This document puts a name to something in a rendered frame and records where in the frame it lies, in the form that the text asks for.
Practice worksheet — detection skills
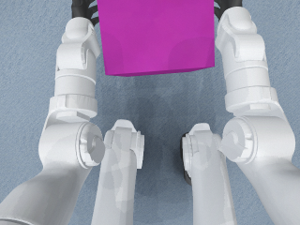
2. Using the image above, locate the robot left upper arm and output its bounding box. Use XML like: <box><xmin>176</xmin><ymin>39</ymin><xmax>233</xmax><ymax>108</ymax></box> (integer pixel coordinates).
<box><xmin>0</xmin><ymin>121</ymin><xmax>106</xmax><ymax>225</ymax></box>

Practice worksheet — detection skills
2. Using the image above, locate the right robot hand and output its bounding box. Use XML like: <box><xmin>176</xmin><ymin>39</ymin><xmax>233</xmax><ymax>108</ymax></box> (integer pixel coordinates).
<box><xmin>214</xmin><ymin>0</ymin><xmax>243</xmax><ymax>21</ymax></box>

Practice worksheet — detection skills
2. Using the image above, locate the left robot hand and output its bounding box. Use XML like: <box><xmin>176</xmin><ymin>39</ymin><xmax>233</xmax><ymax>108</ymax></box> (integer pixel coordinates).
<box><xmin>71</xmin><ymin>0</ymin><xmax>99</xmax><ymax>27</ymax></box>

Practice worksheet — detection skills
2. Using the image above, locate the right robot forearm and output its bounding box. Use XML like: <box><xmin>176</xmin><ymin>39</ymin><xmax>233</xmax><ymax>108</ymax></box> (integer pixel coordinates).
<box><xmin>215</xmin><ymin>7</ymin><xmax>295</xmax><ymax>141</ymax></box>

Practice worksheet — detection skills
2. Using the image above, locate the robot left shin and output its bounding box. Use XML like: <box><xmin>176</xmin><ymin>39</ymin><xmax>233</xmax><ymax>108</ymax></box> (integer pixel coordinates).
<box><xmin>103</xmin><ymin>119</ymin><xmax>137</xmax><ymax>151</ymax></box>

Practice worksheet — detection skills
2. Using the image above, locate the robot right thigh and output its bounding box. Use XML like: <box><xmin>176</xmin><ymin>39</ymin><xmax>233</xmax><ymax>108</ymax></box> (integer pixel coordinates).
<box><xmin>182</xmin><ymin>129</ymin><xmax>238</xmax><ymax>225</ymax></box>

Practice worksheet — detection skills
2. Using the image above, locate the carton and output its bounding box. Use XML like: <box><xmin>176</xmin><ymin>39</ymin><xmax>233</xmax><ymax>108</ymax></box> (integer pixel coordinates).
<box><xmin>97</xmin><ymin>0</ymin><xmax>215</xmax><ymax>77</ymax></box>

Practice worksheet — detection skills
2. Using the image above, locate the left robot forearm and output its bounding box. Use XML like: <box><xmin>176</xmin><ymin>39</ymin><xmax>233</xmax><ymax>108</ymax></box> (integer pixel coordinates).
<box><xmin>38</xmin><ymin>17</ymin><xmax>101</xmax><ymax>154</ymax></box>

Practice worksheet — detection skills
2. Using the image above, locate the robot right upper arm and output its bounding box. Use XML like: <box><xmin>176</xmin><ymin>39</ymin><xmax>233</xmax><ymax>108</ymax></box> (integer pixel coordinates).
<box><xmin>220</xmin><ymin>115</ymin><xmax>300</xmax><ymax>225</ymax></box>

